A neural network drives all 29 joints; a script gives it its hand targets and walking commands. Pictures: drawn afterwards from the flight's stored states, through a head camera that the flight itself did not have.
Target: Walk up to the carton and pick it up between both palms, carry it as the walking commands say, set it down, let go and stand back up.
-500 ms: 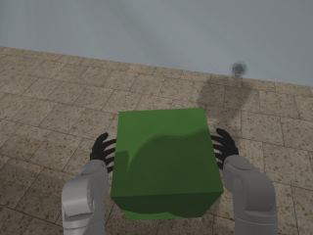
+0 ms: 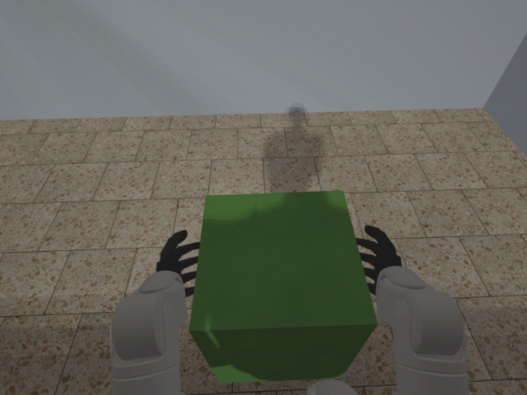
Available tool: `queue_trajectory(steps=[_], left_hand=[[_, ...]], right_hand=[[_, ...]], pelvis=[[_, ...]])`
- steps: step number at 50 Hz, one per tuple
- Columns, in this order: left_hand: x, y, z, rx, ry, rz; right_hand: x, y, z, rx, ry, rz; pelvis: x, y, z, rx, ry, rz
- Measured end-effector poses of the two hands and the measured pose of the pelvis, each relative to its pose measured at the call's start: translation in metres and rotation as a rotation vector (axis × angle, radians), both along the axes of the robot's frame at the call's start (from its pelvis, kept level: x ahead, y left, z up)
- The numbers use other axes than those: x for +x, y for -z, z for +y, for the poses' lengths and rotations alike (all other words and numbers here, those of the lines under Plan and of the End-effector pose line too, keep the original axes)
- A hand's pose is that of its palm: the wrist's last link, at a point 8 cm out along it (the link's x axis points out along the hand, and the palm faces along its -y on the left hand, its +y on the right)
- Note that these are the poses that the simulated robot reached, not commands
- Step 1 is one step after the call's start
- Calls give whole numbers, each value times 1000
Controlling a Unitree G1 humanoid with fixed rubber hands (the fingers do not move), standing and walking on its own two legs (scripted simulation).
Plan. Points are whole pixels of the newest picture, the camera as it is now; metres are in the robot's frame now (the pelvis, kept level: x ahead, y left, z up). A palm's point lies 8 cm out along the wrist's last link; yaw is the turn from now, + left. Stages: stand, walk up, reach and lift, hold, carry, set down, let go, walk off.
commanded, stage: carry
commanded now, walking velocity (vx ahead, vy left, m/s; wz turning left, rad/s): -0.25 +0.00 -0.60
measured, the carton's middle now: (277, 292) +0.29 +0.01 +0.00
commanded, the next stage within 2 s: none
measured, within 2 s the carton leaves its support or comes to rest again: neither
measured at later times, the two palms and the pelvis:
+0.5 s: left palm out of the picture +0.11 +0.05 +0.06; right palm out of the picture +0.01 -0.23 +0.06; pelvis -0.21 +0.01 -0.01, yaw -18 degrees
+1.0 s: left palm out of the picture -0.11 +0.00 +0.06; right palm out of the picture -0.30 -0.23 +0.05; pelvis -0.42 +0.06 -0.01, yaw -37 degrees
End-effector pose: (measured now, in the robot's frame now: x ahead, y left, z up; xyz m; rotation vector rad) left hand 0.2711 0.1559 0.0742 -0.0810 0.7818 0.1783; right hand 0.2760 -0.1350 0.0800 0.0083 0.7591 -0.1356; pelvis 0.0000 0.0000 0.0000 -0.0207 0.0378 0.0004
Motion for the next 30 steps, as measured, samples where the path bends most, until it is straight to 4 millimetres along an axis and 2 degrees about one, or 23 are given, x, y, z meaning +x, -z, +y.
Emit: queue_trajectory(steps=[4,8,13,17,22,26,30], left_hand=[[-20,-5,-12,2,20,-33],[-38,-4,-40,6,60,-65],[-72,11,-85,41,196,-7],[-103,14,-108,53,290,15],[-136,9,-116,45,357,-24],[-165,11,-108,18,383,-39],[-203,13,-94,-2,403,-5]], right_hand=[[-27,-3,-12,8,27,-31],[-62,4,-40,16,75,-62],[-132,25,-80,45,202,-6],[-188,29,-97,65,298,16],[-239,23,-99,57,369,-23],[-275,18,-88,29,395,-38],[-316,12,-73,-2,401,-3]], pelvis=[[-28,2,-5,-15,55,5],[-60,13,-17,1,122,15],[-107,11,-22,38,178,15],[-143,8,-17,63,226,9],[-182,10,-4,75,282,18],[-213,14,13,76,332,30],[-244,6,26,47,386,16]])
